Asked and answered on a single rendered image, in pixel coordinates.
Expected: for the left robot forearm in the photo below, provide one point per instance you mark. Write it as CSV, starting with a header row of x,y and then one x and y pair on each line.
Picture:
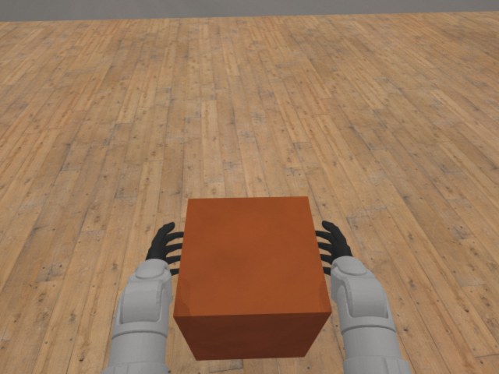
x,y
138,341

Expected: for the right robot hand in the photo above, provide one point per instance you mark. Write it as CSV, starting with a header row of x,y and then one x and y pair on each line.
x,y
338,246

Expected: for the carton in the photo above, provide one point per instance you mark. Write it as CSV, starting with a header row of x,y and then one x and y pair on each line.
x,y
251,282

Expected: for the left robot hand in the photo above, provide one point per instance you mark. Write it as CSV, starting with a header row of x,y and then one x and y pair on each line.
x,y
159,248

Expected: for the right robot forearm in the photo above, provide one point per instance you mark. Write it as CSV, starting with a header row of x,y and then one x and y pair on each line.
x,y
367,326

